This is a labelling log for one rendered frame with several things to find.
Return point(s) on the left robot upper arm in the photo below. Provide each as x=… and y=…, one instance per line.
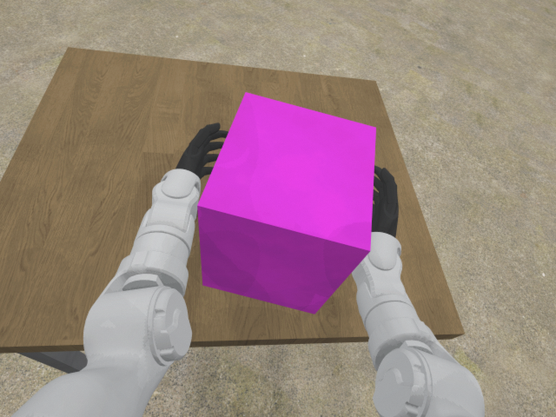
x=131, y=339

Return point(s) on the robot right forearm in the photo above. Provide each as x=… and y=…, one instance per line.
x=387, y=313

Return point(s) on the robot left forearm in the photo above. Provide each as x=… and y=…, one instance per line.
x=163, y=242

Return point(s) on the robot right hand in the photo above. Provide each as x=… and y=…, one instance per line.
x=385, y=208

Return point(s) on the robot left hand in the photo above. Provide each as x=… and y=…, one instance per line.
x=195, y=156

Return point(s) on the carton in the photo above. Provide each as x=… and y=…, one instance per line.
x=286, y=214

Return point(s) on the table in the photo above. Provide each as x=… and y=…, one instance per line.
x=109, y=126

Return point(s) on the right robot upper arm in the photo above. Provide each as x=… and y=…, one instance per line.
x=413, y=383

